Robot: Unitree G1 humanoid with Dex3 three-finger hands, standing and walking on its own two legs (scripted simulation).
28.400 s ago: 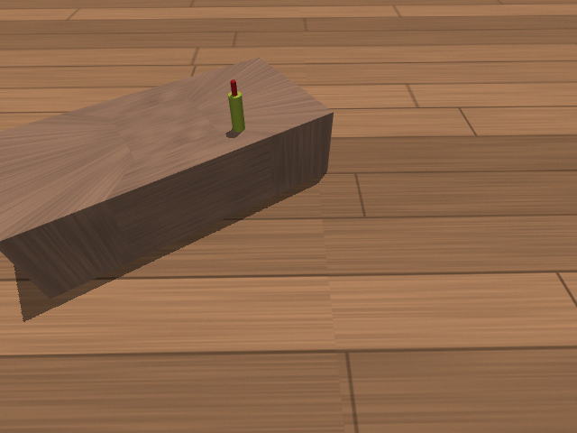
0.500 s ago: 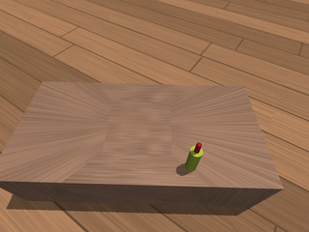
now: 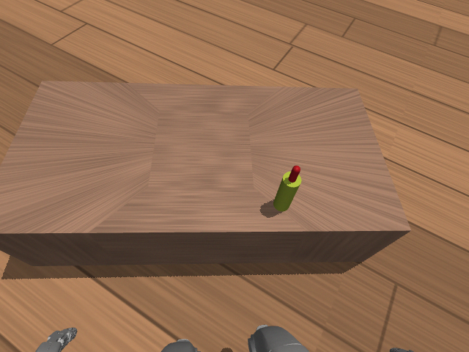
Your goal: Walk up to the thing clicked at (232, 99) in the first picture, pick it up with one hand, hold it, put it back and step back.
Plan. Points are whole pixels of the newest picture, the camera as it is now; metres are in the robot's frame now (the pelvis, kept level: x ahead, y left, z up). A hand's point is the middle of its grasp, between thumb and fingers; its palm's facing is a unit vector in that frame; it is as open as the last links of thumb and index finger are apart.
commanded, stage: step back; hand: right
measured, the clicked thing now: (288, 187) +0.56 -0.19 -0.29
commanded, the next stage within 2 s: none
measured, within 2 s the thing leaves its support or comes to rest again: neither
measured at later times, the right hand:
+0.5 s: hand out of the picture +0.00 -0.25 -0.15, palm faces -0.10 +0.90 -0.42, open 7.4 cm
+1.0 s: hand out of the picture -0.16 -0.30 -0.15, palm faces +0.04 +0.92 -0.39, open 7.4 cm
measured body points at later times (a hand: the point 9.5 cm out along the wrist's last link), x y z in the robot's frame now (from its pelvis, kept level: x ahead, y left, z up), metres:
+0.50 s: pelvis -0.12 +0.01 -0.01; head -0.05 +0.03 +0.43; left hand +0.01 +0.33 -0.12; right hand +0.00 -0.30 -0.12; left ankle -0.10 +0.12 -0.73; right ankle -0.05 -0.12 -0.71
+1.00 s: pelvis -0.26 -0.02 +0.00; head -0.22 -0.05 +0.45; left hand -0.20 +0.29 -0.11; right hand -0.16 -0.35 -0.12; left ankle -0.20 +0.12 -0.66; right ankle -0.28 -0.15 -0.73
